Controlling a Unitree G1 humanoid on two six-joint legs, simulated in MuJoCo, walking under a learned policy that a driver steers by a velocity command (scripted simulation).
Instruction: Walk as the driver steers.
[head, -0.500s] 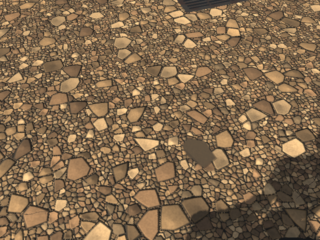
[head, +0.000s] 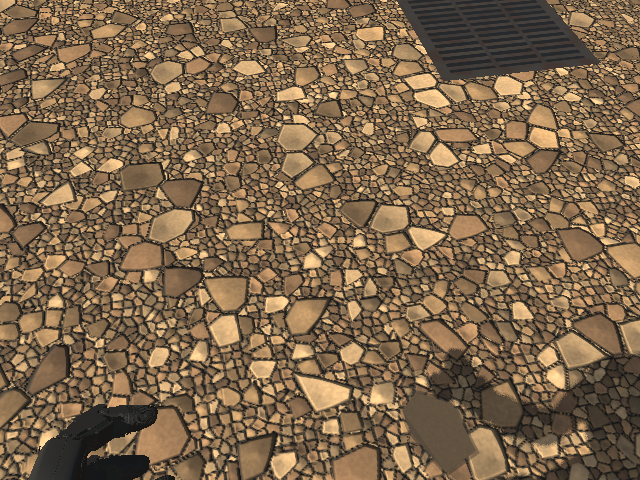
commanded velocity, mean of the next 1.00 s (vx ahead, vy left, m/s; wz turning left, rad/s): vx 0.50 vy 0.00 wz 0.59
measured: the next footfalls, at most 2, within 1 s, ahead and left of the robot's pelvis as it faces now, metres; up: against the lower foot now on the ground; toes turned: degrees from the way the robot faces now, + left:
left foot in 0.52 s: +0.39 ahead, +0.19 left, +0.00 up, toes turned +21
right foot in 1.00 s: +0.73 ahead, +0.13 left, +0.00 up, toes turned +39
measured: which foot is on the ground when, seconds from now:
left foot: down 0.00-0.02, up 0.04-0.50, down 0.52-1.00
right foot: down 0.00-0.54, up 0.56-0.98, down 1.00-1.00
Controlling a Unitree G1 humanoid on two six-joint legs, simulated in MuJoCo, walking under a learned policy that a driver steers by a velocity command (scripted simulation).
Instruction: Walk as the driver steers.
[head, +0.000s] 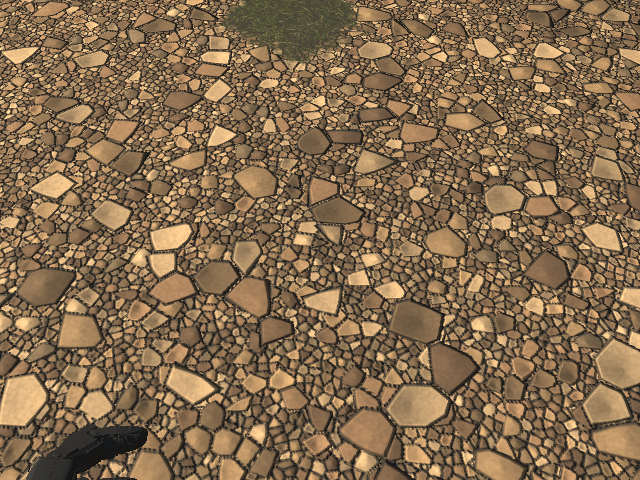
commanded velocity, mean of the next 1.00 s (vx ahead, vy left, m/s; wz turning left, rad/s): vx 0.16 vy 0.00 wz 0.60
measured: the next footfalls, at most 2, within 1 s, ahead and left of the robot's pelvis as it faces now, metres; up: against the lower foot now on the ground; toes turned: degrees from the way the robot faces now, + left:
left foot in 0.46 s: +0.30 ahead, +0.15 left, +0.00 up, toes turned +17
right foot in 0.88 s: +0.36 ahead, -0.07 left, +0.00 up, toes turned +36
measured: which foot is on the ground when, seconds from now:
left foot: down 0.00-0.00, up 0.02-0.44, down 0.46-0.88, up 0.90-1.00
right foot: down 0.00-0.46, up 0.48-0.86, down 0.88-1.00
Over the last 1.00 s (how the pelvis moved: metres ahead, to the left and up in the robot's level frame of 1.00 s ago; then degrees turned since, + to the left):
0.53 0.14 0.00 35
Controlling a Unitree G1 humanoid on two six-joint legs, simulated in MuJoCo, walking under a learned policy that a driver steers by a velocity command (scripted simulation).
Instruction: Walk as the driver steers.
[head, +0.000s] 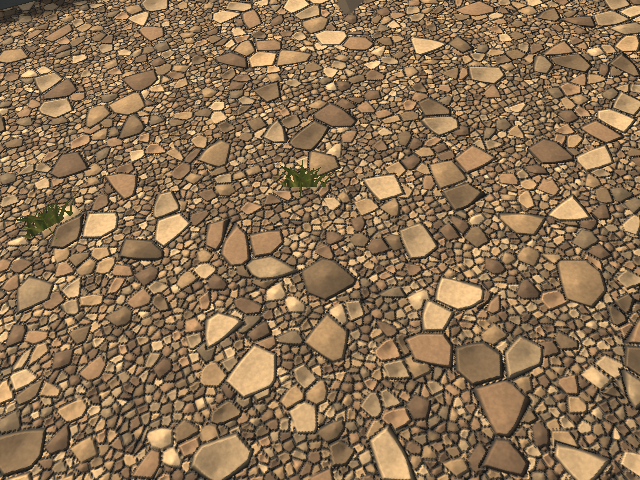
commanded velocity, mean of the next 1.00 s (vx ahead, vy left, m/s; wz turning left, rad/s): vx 0.18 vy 0.00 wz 0.32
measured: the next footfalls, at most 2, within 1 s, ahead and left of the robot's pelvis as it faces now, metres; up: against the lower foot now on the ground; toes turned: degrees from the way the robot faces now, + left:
left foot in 0.30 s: +0.01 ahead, +0.15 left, +0.00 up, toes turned +13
right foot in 0.80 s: +0.14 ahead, -0.06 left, +0.00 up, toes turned +16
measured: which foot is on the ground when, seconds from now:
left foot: up 0.00-0.28, down 0.30-0.80, up 0.82-1.00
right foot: down 0.00-0.30, up 0.32-0.78, down 0.80-1.00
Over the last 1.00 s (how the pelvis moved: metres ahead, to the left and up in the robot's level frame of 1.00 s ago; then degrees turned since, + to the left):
0.25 0.00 0.01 36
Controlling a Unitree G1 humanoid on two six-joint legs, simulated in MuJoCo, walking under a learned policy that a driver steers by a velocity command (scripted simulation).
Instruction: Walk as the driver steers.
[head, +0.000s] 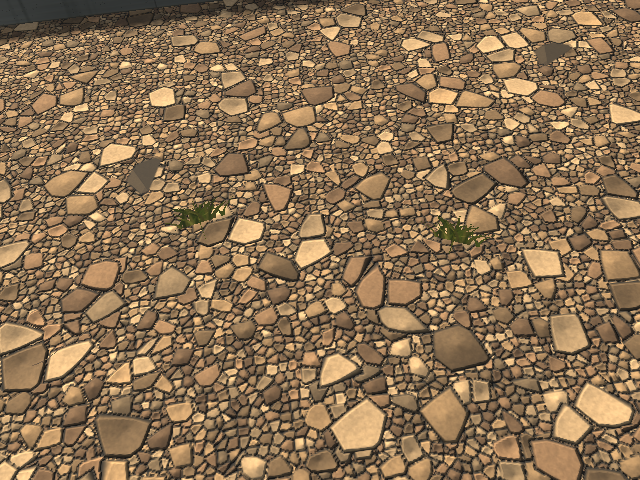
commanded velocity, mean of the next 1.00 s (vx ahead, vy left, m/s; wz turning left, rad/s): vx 0.48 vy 0.00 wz -0.31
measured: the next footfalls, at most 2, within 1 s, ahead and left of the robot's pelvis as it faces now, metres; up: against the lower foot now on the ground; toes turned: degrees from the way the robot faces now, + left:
left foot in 0.28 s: +0.33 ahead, +0.15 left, +0.00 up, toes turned +1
right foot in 0.80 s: +0.60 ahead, -0.13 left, +0.00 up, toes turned -19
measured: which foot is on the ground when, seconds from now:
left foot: up 0.00-0.26, down 0.28-0.82, up 0.84-1.00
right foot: down 0.00-0.28, up 0.30-0.78, down 0.80-1.00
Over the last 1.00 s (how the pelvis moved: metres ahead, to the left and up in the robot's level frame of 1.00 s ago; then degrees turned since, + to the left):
0.12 0.04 0.01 17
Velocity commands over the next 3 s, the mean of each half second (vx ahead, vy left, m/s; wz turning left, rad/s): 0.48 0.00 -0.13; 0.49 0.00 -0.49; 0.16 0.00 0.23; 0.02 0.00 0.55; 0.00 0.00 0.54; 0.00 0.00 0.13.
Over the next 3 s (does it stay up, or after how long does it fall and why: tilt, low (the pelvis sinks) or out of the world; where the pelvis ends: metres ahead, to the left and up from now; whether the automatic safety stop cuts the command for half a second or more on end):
stays up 0.77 -0.11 -0.01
